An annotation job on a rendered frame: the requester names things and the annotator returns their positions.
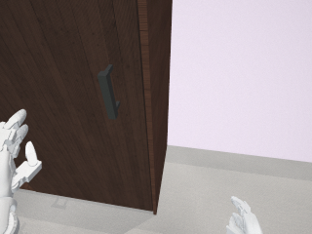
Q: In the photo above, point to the left robot forearm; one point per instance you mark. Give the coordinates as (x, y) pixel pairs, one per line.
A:
(9, 222)

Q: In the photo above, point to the handle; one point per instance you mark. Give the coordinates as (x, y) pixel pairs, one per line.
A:
(106, 88)

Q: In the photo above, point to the robot right hand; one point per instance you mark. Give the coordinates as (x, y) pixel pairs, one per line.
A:
(248, 222)

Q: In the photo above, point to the robot left hand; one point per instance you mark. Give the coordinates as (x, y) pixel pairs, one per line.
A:
(11, 136)

